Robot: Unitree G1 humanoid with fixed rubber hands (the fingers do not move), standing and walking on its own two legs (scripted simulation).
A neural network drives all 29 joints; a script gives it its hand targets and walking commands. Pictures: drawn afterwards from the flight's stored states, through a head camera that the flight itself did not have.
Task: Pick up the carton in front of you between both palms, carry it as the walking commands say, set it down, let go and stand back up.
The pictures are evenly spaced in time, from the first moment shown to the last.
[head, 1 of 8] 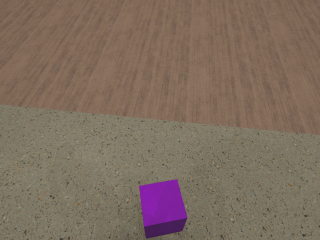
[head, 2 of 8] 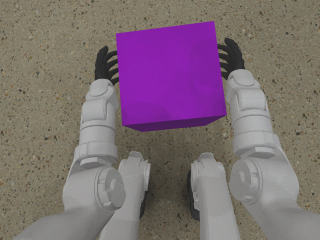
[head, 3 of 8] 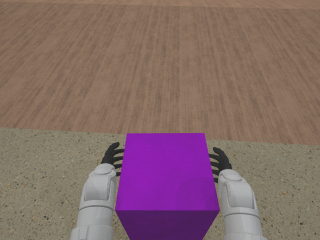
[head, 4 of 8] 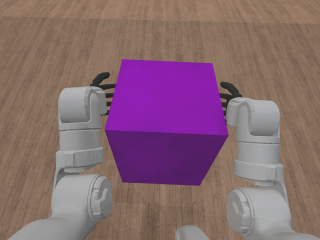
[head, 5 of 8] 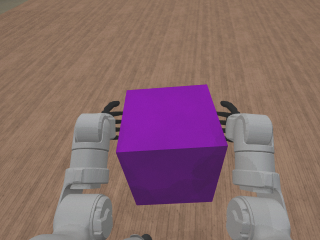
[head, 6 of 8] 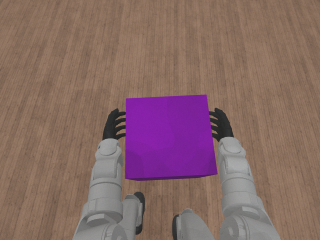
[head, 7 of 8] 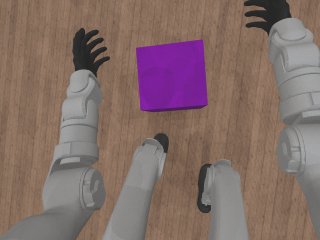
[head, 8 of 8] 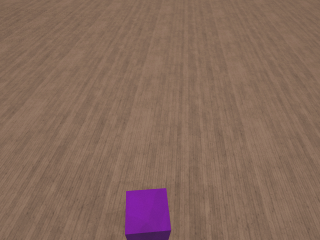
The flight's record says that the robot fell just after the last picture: no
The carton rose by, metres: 1.22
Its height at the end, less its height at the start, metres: +0.48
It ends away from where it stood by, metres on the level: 5.31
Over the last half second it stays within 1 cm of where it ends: yes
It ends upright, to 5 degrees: yes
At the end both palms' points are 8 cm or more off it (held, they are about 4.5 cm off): yes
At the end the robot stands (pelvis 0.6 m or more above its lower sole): yes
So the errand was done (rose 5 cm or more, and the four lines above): yes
